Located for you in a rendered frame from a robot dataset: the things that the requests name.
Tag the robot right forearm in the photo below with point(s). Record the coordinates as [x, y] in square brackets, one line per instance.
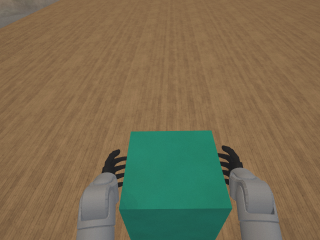
[256, 206]

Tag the left robot hand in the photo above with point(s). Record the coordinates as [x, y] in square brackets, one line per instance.
[111, 161]

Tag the robot left forearm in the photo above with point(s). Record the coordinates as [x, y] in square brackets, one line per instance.
[97, 209]

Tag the right robot hand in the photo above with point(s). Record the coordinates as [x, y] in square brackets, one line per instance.
[232, 158]

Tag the carton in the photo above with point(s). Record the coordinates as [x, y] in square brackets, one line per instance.
[173, 186]

